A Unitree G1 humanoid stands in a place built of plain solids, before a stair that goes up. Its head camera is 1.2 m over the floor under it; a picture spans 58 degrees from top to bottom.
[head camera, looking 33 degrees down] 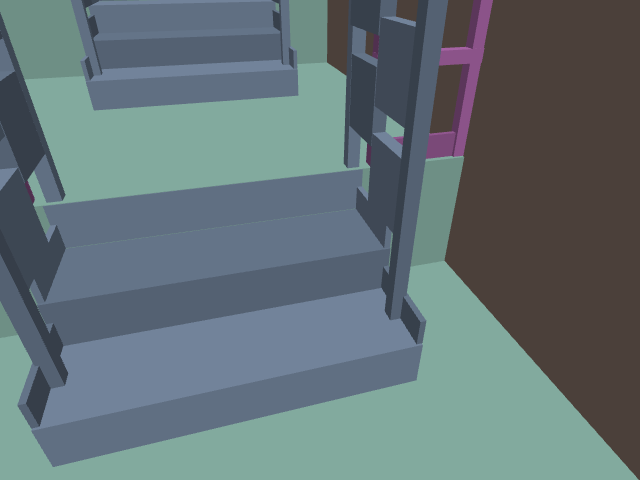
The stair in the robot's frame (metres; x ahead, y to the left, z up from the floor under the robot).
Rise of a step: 0.17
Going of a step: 0.30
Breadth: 1.12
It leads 16 degrees to the left of straight ahead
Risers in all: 3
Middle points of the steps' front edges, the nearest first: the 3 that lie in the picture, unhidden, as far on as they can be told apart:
0.82 0.21 0.17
1.11 0.29 0.35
1.40 0.37 0.52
